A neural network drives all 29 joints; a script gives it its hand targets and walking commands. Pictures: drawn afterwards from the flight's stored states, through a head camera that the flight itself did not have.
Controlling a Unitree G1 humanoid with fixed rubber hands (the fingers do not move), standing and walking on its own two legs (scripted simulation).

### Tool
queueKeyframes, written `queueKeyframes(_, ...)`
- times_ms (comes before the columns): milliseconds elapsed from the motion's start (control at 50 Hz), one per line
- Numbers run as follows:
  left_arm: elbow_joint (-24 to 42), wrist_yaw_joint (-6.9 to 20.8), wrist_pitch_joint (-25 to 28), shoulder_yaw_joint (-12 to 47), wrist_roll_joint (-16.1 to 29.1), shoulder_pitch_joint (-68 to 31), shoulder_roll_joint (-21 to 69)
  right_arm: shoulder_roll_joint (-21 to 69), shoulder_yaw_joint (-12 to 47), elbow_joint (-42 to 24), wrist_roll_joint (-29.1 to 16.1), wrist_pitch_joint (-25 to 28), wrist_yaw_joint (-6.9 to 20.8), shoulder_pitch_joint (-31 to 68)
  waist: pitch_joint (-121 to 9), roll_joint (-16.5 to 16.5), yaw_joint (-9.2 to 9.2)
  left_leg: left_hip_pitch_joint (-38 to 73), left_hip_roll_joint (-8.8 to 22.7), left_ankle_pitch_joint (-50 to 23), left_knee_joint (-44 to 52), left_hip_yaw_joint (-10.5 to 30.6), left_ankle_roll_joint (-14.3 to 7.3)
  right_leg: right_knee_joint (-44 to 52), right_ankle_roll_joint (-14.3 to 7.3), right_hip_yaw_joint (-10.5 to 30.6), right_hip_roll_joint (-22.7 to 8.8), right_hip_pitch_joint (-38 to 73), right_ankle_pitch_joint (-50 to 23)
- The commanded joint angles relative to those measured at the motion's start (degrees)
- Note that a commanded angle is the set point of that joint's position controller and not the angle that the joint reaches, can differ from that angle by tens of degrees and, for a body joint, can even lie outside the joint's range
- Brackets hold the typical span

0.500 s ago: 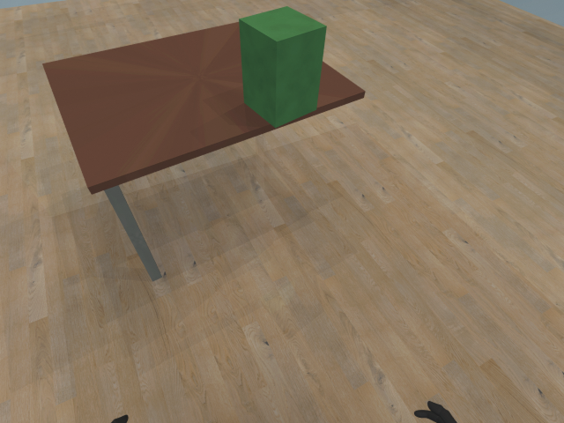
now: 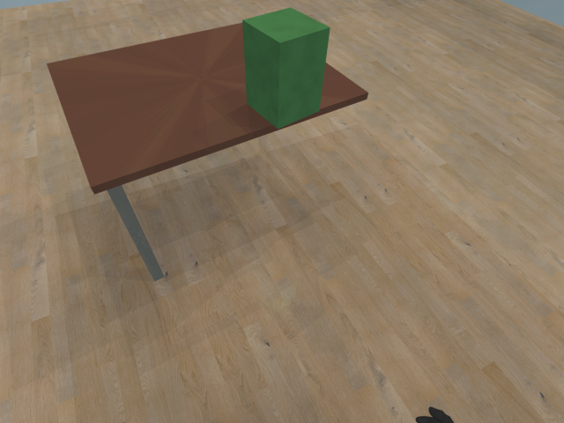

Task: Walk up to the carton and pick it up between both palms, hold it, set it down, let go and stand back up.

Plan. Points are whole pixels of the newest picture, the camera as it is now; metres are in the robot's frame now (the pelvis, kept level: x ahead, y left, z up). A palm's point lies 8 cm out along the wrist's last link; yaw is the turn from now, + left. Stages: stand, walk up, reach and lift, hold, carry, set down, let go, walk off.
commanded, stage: stand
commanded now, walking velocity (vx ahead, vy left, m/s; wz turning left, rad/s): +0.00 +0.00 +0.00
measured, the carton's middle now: (284, 69) +1.08 -0.02 -0.05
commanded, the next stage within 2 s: none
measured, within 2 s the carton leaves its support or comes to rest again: neither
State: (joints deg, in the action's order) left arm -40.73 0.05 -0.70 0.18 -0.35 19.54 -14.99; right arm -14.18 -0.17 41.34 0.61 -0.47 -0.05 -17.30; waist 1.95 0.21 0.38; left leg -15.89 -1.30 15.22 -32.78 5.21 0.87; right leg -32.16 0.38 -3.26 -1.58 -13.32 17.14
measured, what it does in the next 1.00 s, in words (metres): stands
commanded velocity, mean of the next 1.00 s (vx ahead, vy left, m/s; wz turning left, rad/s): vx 0.00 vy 0.00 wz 0.00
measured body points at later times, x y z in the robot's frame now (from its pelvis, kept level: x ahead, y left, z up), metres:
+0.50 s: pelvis +0.00 +0.00 +0.00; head +0.01 +0.00 +0.45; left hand +0.07 +0.26 -0.12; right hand +0.09 -0.25 -0.12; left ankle +0.03 +0.13 -0.73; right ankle +0.00 -0.12 -0.73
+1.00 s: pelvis +0.00 +0.00 +0.00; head +0.01 +0.00 +0.45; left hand +0.06 +0.26 -0.12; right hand +0.09 -0.26 -0.12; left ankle +0.03 +0.13 -0.73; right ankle +0.00 -0.12 -0.73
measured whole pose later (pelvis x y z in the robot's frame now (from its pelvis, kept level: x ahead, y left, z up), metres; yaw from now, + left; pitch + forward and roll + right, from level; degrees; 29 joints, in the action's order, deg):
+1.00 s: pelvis +0.00 +0.00 +0.00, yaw +1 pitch -2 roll +0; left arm -43.5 -0.3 -0.7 0.3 -0.2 20.2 -15.1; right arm -14.3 0.0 44.3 0.5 -0.4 -0.6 -17.5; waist 1.8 0.3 0.5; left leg -15.2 -1.4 14.5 -31.3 5.9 1.0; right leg -30.5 0.4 -3.5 -1.7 -12.3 16.7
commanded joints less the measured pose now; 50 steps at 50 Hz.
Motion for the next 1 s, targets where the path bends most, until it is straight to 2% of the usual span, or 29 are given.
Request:
queueKeyframes(0, 4.3, -0.5, 1.5, -2.5, 0.0, 1.1, -7.9, -7.6, -2.5, -5.0, 0.0, 1.5, -0.5, 0.1, -0.9, 0.3, 0.0, -1.1, 4.2, -5.4, 5.8, 4.5, -2.3, 6.8, -2.2, 5.5, -4.2, 0.0, -2.2)
queueKeyframes(980, 1.0, -0.8, 1.3, -2.4, 0.2, 2.5, -8.1, -7.8, -2.2, -1.5, -0.2, 1.4, -1.0, -0.6, -0.2, 0.3, 0.1, -0.8, 4.1, -6.3, 7.0, 4.9, -2.0, 8.1, -2.1, 5.2, -4.4, 1.0, -2.7)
